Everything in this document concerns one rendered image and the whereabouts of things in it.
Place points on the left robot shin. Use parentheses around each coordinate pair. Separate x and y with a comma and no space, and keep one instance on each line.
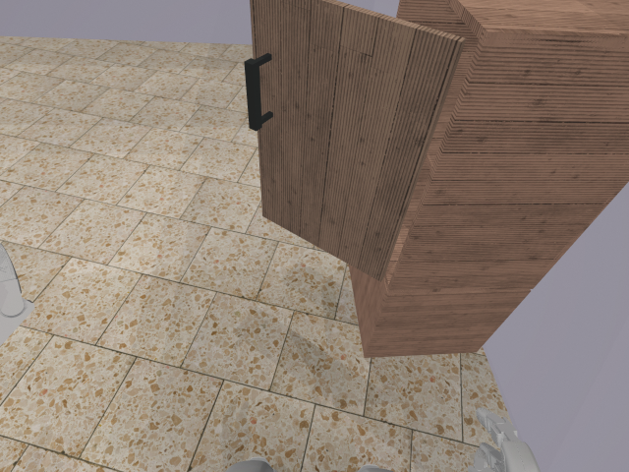
(261,459)

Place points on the handle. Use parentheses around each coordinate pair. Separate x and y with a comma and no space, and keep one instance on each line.
(253,91)

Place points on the robot left hand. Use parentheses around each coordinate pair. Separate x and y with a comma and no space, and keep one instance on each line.
(13,308)

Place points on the cupboard door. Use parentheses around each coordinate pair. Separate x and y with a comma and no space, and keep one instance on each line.
(356,96)

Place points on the robot right hand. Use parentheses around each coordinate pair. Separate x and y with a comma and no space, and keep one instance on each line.
(514,455)

